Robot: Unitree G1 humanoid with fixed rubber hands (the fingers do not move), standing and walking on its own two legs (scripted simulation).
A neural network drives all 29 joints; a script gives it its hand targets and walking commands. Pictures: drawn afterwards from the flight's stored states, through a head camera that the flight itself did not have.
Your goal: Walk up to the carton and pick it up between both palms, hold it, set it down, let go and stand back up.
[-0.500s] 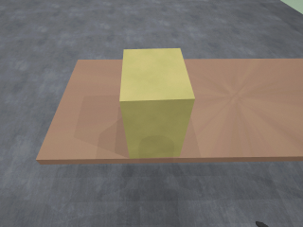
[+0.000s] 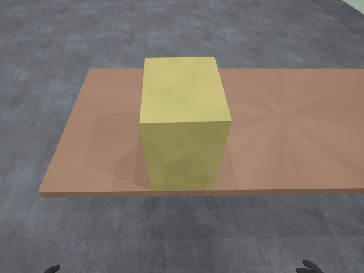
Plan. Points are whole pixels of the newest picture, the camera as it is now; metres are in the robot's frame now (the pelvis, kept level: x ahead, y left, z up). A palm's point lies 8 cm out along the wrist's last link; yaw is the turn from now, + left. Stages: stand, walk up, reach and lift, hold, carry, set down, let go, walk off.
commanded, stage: walk up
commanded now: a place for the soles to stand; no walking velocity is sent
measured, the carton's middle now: (181, 128) +0.44 +0.00 +0.05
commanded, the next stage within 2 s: reach and lift in 0.44 s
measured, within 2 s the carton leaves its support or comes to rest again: neither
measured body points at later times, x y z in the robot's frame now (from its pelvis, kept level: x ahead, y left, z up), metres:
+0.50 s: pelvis +0.00 +0.00 +0.00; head +0.02 +0.00 +0.45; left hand +0.09 +0.32 -0.12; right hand +0.08 -0.32 -0.13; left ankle +0.03 +0.12 -0.74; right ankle +0.01 -0.13 -0.74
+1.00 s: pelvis +0.03 -0.02 -0.01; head +0.05 -0.01 +0.44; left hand +0.19 +0.27 -0.08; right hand +0.19 -0.30 -0.09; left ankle +0.03 +0.12 -0.75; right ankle +0.01 -0.13 -0.75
